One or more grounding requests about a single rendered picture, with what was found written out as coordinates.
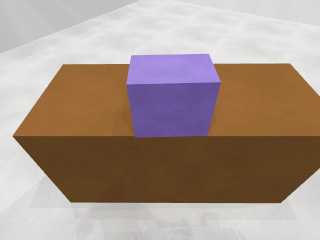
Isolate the carton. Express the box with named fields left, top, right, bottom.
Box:
left=126, top=53, right=221, bottom=138

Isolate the pedestal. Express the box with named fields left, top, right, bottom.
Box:
left=13, top=63, right=320, bottom=204

